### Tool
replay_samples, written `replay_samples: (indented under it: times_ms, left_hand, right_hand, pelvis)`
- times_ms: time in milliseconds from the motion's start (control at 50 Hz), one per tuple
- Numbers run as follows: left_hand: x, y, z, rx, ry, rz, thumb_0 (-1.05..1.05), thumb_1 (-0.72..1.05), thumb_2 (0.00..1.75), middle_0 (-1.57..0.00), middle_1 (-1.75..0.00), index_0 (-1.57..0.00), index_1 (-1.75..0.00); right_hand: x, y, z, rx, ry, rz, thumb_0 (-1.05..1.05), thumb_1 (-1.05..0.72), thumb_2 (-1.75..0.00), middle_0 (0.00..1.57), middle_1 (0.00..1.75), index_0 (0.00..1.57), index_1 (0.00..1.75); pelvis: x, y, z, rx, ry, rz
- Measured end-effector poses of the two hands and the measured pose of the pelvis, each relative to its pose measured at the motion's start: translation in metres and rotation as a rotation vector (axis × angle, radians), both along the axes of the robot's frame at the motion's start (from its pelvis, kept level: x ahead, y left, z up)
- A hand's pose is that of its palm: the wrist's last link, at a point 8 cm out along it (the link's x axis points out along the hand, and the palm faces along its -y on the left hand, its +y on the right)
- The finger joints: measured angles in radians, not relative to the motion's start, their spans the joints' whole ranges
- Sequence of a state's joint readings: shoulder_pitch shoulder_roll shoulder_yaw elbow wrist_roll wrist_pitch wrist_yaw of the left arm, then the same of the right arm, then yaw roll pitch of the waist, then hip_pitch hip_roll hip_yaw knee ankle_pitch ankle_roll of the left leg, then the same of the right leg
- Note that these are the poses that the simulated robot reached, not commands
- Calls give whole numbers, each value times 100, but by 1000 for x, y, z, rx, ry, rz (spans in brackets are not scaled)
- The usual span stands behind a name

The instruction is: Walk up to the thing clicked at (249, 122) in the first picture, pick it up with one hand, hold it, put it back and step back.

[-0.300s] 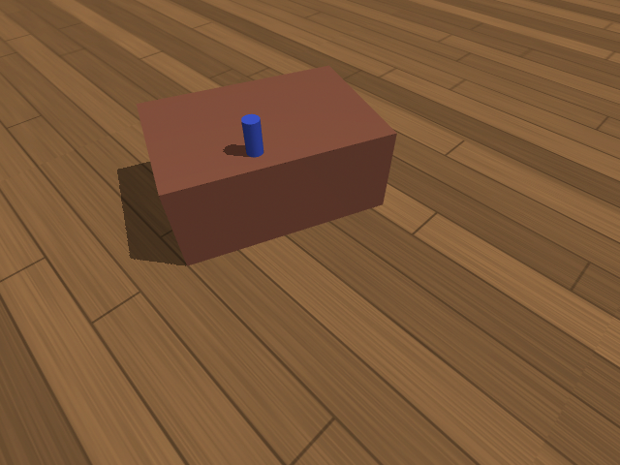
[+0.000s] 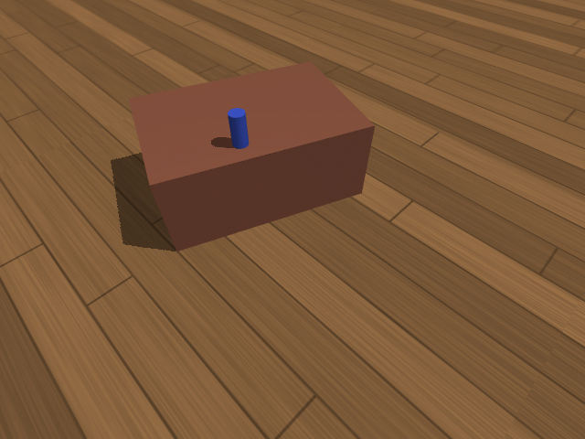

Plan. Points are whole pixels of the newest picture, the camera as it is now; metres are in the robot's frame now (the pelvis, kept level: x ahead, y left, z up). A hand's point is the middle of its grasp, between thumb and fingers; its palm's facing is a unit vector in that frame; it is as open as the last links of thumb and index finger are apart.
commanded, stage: stand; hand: right
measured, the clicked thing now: (238, 128) +1.23 +0.23 -0.32
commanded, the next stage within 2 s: walk up in 0.82 s
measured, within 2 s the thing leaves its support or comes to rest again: neither
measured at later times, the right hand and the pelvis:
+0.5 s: hand out of the picture +0.09 -0.25 -0.16, palm faces -0.06 +0.94 -0.34, open 7.4 cm; pelvis +0.01 +0.00 +0.00, yaw +0 degrees
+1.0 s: hand out of the picture +0.13 -0.24 -0.15, palm faces -0.16 +0.92 -0.35, open 7.4 cm; pelvis +0.04 +0.02 +0.00, yaw +6 degrees
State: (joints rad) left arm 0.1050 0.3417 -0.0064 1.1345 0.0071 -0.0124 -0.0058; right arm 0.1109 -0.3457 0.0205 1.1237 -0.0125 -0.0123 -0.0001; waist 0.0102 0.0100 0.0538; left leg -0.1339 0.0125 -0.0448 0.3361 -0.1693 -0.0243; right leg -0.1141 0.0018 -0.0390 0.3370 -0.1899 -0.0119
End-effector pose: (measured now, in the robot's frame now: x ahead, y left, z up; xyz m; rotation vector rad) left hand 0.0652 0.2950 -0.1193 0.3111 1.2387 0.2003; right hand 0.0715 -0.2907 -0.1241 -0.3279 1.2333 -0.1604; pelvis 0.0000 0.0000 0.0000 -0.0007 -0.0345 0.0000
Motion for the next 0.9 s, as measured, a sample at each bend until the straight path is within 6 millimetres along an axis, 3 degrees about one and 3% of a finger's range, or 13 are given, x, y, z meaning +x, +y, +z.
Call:
replay_samples:
  times_ms: [820,900]
  left_hand:
    - [20,5,1,3,-5,3,0,91,90,-20,-30,-20,-30]
    - [18,17,3,3,-83,43,0,91,90,-20,-30,-20,-30]
  right_hand:
    - [20,3,2,-7,-4,-1,0,-90,-90,21,29,20,30]
    - [26,-1,2,-3,12,41,0,-90,-90,21,29,20,30]
  pelvis:
    - [17,4,1,-1,10,-1]
    - [21,8,-4,-15,13,48]
